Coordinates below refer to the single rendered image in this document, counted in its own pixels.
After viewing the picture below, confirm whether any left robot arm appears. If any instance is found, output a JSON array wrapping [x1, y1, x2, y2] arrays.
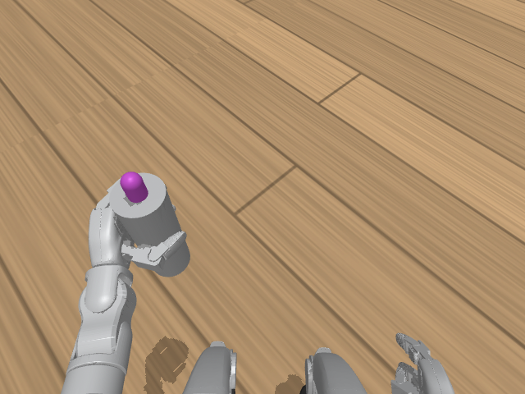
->
[[61, 263, 137, 394]]

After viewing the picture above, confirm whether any right robot hand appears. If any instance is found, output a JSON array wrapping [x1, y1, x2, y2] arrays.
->
[[391, 333, 455, 394]]

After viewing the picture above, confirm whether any left robot hand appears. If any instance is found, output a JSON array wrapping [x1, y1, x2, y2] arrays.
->
[[89, 178, 187, 272]]

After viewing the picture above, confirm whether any bottle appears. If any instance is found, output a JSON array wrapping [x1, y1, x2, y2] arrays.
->
[[109, 172, 190, 277]]

